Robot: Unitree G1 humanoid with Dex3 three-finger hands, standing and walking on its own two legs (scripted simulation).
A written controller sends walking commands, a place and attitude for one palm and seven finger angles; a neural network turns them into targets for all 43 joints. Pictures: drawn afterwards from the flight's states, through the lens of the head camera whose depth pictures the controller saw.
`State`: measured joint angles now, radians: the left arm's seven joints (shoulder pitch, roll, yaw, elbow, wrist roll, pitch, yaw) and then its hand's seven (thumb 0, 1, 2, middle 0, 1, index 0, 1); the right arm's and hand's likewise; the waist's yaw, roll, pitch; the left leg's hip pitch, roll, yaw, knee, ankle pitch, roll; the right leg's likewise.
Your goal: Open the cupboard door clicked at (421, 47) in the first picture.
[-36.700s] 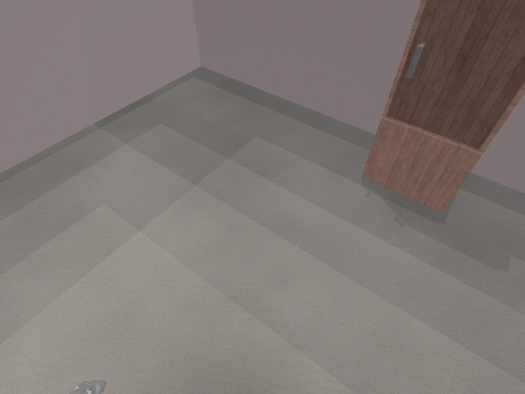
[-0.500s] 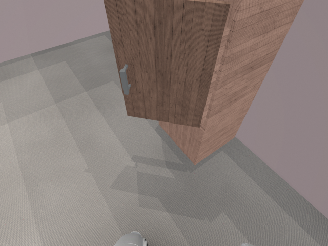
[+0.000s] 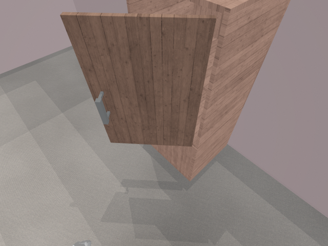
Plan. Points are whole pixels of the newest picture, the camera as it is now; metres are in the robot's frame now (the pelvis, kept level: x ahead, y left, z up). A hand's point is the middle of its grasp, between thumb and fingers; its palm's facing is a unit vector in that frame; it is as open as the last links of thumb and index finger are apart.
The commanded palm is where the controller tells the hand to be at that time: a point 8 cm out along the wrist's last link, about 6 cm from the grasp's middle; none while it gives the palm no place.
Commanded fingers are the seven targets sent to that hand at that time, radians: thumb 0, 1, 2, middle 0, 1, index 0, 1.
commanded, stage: come to a stop and stand still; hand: left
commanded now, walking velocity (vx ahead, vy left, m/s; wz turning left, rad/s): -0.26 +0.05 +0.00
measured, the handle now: (103, 108) +0.57 +0.25 -0.06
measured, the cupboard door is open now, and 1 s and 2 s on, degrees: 43 43 43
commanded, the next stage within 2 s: look again from close up in 1.02 s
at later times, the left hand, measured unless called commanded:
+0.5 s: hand out of the picture +0.00 +0.20 -0.17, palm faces +0.04 -0.97 -0.22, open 7.4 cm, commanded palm none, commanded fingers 0.00 0.90 0.90 -0.20 -0.30 -0.20 -0.30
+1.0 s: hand out of the picture -0.04 +0.14 -0.17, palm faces +0.05 -0.98 -0.17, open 7.3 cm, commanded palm none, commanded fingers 0.00 0.90 0.90 -0.20 -0.30 -0.20 -0.30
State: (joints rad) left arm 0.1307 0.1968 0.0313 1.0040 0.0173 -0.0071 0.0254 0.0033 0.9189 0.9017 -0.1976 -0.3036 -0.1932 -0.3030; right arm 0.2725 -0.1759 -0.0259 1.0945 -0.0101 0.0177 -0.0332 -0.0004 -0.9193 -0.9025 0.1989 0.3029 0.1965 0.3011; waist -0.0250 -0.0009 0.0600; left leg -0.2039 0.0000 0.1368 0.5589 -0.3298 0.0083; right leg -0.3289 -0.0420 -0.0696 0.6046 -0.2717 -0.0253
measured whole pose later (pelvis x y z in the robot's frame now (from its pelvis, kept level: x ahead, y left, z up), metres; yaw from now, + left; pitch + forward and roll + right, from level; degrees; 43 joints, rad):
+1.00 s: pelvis -0.03 -0.02 +0.01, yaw +0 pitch -1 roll +0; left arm 0.28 0.13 0.01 1.14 0.00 -0.01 0.03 0.01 0.92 0.90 -0.20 -0.30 -0.20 -0.30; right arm 0.32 -0.12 -0.01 1.18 -0.02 0.01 -0.03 0.01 -0.91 -0.90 0.20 0.30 0.20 0.30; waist -0.01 -0.01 0.04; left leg -0.19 0.06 0.05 0.41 -0.20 -0.04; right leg -0.11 0.02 -0.05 0.41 -0.29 -0.04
